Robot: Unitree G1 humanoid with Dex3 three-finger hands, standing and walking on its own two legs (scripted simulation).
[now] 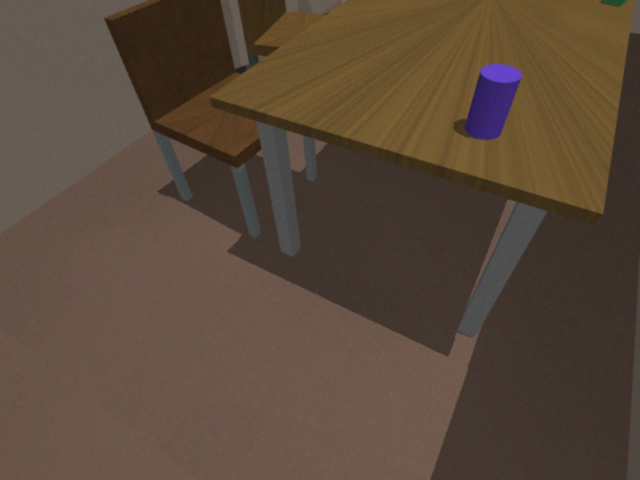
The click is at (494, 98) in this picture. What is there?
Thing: squat round
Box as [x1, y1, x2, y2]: [465, 64, 521, 139]
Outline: 511,66 502,64 491,64 484,66 481,69 465,124 465,130 470,135 481,139 491,139 500,134 521,76 521,73
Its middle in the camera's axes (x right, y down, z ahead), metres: +0.37 -0.29 +0.84
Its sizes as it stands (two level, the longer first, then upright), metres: 0.081 0.081 0.135
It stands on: a support 0.73 m high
